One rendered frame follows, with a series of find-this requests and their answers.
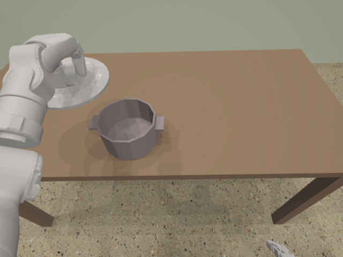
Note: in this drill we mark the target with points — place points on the robot left hand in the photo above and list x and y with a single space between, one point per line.
66 46

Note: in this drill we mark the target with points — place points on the left robot upper arm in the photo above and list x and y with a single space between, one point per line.
20 176

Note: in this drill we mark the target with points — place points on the table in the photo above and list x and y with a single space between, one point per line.
232 114

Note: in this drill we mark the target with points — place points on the robot right hand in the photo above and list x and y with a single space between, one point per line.
278 249

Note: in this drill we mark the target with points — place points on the robot left forearm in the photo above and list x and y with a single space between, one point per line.
27 88

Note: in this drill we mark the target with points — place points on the pot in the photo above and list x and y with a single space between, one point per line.
128 128

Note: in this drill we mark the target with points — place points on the knob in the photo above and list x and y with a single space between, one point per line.
70 71

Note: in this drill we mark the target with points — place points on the lid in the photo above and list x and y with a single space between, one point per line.
85 89

